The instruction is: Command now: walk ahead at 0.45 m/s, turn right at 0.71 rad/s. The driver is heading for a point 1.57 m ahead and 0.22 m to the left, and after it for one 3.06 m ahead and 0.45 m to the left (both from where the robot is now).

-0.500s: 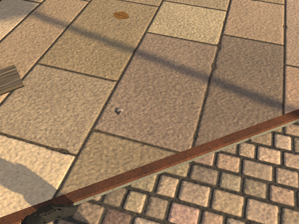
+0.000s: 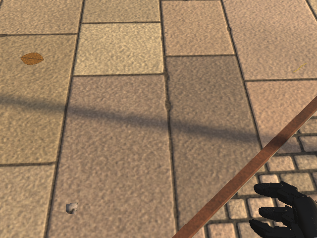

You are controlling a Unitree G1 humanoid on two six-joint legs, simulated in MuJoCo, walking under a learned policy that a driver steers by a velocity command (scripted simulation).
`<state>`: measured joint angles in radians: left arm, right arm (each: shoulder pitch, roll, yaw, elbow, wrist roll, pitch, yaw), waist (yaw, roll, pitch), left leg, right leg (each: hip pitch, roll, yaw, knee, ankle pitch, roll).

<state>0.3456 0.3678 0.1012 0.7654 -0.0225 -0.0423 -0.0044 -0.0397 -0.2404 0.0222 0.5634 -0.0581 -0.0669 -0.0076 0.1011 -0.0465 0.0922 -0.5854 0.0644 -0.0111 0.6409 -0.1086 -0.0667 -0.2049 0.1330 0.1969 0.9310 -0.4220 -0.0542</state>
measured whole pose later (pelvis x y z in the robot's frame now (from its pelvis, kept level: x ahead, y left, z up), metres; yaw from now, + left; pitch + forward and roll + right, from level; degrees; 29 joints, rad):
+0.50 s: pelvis +0.18 +0.01 +0.00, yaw -7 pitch +0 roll +2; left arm 0.17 0.17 -0.03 0.70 0.03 0.01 0.02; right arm 0.25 -0.25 -0.03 0.79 -0.01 0.06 -0.01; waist -0.04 0.03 0.05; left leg -0.44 0.01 0.00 1.04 -0.54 -0.02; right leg -0.32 0.03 0.02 0.51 -0.19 -0.05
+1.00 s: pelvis +0.19 +0.04 +0.03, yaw +16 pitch +1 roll +0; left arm 0.10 0.28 0.03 0.63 0.02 0.04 0.02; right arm 0.22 -0.32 -0.10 0.66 -0.02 0.07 -0.01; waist -0.05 -0.01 0.07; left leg -0.31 -0.17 -0.18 0.54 -0.24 0.08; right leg -0.45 0.04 0.09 0.83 -0.36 0.06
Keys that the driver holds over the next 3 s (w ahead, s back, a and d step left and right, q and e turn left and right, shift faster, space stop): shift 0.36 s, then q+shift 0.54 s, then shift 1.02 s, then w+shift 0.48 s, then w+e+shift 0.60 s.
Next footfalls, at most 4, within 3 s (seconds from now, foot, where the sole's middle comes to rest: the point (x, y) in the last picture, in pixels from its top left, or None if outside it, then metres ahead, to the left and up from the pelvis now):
0.30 right None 0.26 -0.09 -0.77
0.64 left None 0.22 0.12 -0.74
1.12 right None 0.29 -0.04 -0.75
1.50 left None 0.17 0.12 -0.74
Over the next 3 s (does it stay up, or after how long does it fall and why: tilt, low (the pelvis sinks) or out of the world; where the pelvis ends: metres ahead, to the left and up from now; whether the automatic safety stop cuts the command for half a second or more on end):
stays up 0.73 0.35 0.00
